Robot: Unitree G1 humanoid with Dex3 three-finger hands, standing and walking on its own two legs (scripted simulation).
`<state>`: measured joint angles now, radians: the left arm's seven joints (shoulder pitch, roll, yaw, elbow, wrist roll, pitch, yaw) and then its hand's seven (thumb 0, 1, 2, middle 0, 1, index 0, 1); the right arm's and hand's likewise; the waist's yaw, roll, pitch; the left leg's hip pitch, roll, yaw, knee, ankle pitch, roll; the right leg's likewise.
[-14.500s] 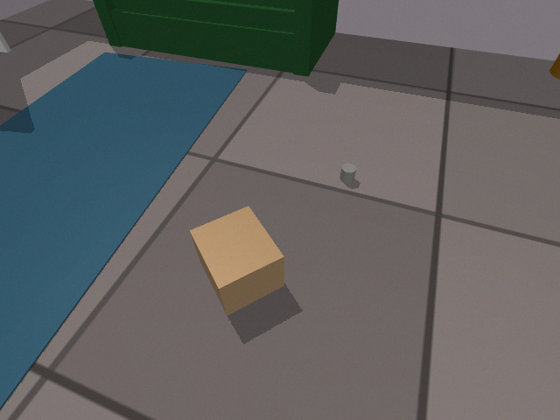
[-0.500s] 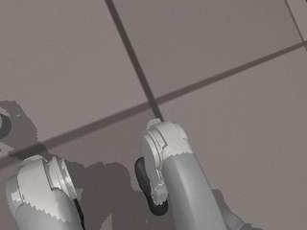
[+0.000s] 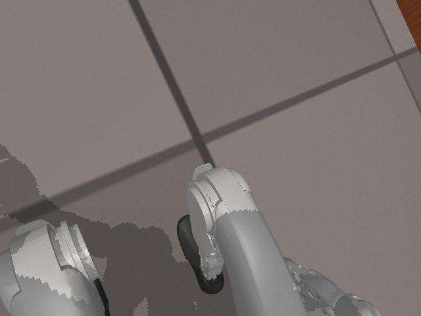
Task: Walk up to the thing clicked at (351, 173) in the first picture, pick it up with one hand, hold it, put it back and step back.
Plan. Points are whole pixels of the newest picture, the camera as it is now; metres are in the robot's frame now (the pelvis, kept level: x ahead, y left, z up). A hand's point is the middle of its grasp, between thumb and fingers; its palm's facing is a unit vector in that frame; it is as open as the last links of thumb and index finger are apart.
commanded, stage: close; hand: left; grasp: from above
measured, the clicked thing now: out of the picture +0.42 +0.30 -0.26
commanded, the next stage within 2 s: settle in 1.28 s
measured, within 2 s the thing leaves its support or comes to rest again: leaves its support in 1.74 s
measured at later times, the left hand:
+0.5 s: hand out of the picture +0.41 +0.29 -0.24, palm faces -0.39 -0.08 -0.92, open 12.7 cm
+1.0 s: hand out of the picture +0.41 +0.31 -0.24, palm faces -0.44 -0.14 -0.89, open 11.3 cm
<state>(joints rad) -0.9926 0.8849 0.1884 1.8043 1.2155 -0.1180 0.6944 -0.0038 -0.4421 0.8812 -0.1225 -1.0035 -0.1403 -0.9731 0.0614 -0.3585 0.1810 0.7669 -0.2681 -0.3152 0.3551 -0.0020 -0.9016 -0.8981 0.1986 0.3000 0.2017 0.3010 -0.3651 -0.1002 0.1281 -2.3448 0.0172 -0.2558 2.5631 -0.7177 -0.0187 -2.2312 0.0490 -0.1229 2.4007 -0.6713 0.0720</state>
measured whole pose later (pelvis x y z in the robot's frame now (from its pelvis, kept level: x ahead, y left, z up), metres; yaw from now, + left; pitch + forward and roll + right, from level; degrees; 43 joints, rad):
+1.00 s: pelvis +0.00 +0.00 +0.00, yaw +0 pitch +25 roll -13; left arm -0.98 0.91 0.08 1.78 1.27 -0.26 0.69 0.00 -0.07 0.69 -0.46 -0.86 -0.39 -0.81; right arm 0.08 -0.32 0.26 0.73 -0.30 -0.27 0.32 0.00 -0.90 -0.90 0.20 0.30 0.20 0.30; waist -0.35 -0.11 0.15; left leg -2.32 0.02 -0.27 2.57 -0.72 -0.02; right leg -2.21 0.05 -0.14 2.39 -0.66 0.07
